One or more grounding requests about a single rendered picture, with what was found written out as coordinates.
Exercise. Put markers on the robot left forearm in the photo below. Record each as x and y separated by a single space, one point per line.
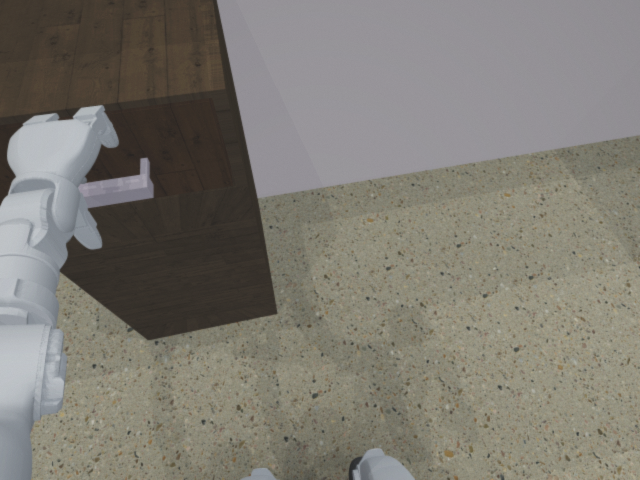
37 219

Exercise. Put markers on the left robot hand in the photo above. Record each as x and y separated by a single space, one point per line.
68 148

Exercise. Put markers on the left robot upper arm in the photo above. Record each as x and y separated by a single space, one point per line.
32 381

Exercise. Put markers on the robot right thigh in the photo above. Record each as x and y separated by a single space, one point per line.
381 468

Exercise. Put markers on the right robot shin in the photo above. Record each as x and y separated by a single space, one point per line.
372 453

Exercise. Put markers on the cabinet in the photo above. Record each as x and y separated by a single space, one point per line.
168 265

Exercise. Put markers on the drawer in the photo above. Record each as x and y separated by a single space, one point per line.
182 141

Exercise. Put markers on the handle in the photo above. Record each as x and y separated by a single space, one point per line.
119 190

